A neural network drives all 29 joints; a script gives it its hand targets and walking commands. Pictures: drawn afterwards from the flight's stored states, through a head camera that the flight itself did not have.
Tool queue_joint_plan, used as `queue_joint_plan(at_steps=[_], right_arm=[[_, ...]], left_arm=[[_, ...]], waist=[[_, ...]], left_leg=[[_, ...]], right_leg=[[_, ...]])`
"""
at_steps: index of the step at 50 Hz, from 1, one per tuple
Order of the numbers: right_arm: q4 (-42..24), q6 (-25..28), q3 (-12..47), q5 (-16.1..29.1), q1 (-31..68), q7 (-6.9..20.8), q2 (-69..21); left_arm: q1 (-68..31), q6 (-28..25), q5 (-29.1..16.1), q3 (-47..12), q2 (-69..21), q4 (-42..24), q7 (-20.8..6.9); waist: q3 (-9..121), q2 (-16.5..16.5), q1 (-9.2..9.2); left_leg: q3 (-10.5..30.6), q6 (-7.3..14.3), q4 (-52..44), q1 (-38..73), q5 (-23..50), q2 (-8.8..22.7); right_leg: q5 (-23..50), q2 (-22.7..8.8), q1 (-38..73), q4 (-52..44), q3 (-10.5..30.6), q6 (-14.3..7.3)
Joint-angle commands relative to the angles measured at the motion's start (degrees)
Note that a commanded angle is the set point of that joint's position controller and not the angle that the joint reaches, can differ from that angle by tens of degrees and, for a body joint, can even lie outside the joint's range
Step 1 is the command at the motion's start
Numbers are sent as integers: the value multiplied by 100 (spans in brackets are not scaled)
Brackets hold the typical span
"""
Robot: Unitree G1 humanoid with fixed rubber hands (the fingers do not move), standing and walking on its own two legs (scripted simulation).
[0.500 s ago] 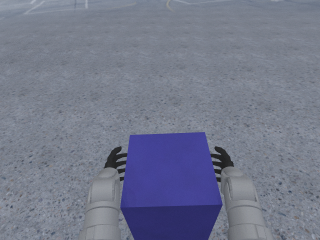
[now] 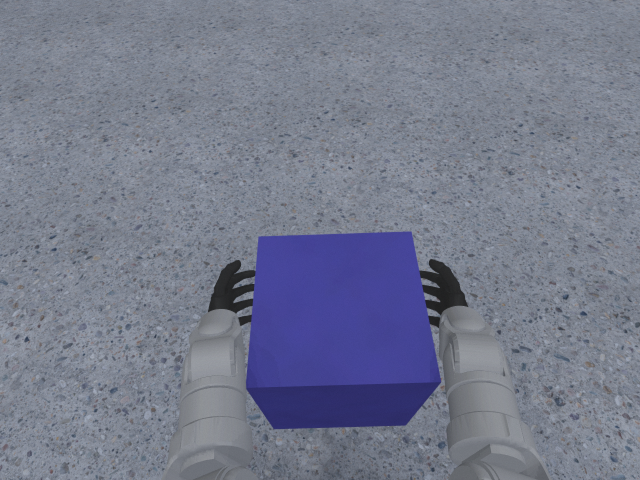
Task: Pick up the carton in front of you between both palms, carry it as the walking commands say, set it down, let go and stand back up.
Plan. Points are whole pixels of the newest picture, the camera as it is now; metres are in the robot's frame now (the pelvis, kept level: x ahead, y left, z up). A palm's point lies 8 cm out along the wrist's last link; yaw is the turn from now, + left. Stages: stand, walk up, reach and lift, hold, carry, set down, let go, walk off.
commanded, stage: set down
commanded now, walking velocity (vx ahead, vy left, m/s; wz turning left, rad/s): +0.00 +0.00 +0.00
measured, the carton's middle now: (337, 337) +0.34 +0.00 -0.08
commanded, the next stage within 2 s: none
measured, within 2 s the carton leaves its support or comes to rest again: neither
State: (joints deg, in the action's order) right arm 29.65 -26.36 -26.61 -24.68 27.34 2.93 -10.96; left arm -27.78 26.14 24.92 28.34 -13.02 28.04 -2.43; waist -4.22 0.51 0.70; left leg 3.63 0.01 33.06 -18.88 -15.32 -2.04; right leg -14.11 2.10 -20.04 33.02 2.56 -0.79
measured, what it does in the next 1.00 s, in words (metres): lowers itself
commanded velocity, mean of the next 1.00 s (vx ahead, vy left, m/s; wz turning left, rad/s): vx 0.00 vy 0.00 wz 0.00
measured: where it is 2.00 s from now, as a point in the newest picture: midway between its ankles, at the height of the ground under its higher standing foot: outside the picture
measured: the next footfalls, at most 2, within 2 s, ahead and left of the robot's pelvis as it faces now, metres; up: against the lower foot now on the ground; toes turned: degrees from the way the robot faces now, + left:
none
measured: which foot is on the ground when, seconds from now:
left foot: down 0.00-1.00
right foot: down 0.00-1.00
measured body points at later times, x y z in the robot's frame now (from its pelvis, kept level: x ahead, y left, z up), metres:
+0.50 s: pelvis -0.04 +0.00 -0.12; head +0.17 -0.01 +0.28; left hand +0.37 +0.15 -0.19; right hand +0.39 -0.15 -0.20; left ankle +0.02 +0.12 -0.73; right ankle +0.03 -0.11 -0.73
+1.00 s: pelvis -0.07 +0.00 -0.25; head +0.21 -0.02 +0.10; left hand +0.41 +0.15 -0.35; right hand +0.43 -0.15 -0.36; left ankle +0.02 +0.12 -0.73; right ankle +0.03 -0.12 -0.73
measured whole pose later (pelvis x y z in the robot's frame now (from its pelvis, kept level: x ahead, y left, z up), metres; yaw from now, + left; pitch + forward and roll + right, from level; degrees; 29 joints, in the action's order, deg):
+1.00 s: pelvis -0.07 +0.00 -0.25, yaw +1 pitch +45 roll +2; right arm 44.5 -13.0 -19.6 -10.0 56.9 -3.0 3.6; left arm -52.7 12.2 8.9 28.2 -3.9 37.0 5.4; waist 8.4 0.7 1.3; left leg 4.0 -3.6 97.1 -112.2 -30.2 -7.3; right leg -28.1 6.8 -114.1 97.3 4.4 1.6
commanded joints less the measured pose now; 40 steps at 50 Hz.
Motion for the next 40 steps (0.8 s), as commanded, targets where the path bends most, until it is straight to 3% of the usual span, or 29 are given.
queue_joint_plan(at_steps=[1, 5, 9, 13, 19, 23, 30, 40], right_arm=[[395, 838, 2113, 735, 2120, 791, -3693], [425, 1688, 2889, 1121, 2503, 743, -4014], [225, 2207, 3683, 1488, 2884, 629, -4230], [54, 2246, 4022, 1641, 3073, 554, -4284], [439, 1811, 3695, 1560, 3633, 676, -4341], [807, 1539, 3375, 1500, 4118, 758, -4382], [1210, 1426, 3046, 1488, 4804, 745, -4302], [1260, 1470, 3256, 1803, 5607, 547, -4182]], left_arm=[[-1875, -748, -689, -2105, -3794, 538, -747], [-2208, -1602, -1104, -2896, -4167, 549, -697], [-2563, -2113, -1483, -3665, -4395, 378, -574], [-2734, -2168, -1700, -4044, -4481, 162, -451], [-3337, -1714, -1621, -3720, -4609, 451, -524], [-3827, -1437, -1584, -3393, -4647, 793, -601], [-4548, -1345, -1589, -3019, -4549, 1109, -551], [-5403, -1405, -1902, -3113, -4357, 1059, -383]], waist=[[1872, -32, 18], [3309, -38, 25], [5060, -169, 32], [6153, -229, 34], [5635, -148, 18], [5413, -128, 14], [5811, -153, 16], [6752, -288, 38]], left_leg=[[66, -8, -7, -485, 1552, -382], [61, -107, 759, -1086, 2244, -465], [7, -202, 1590, -1892, 2721, -549], [-49, -249, 2133, -2479, 2556, -606], [-205, -252, 2618, -3661, 678, -670], [-254, -239, 2982, -4350, 2, -691], [-379, -262, 3788, -5271, -111, -766], [-561, -312, 4897, -6195, -87, -873]], right_leg=[[1648, 349, 83, 128, 160, 32], [2371, 450, -374, 856, 202, 57], [3143, 455, -706, 1731, 239, 93], [2890, 514, -1313, 2270, 171, 165], [776, 613, -2898, 2677, -45, 159], [72, 644, -3630, 3022, -117, 125], [-58, 695, -4496, 3798, -189, 149], [70, 763, -5151, 4862, -298, 248]])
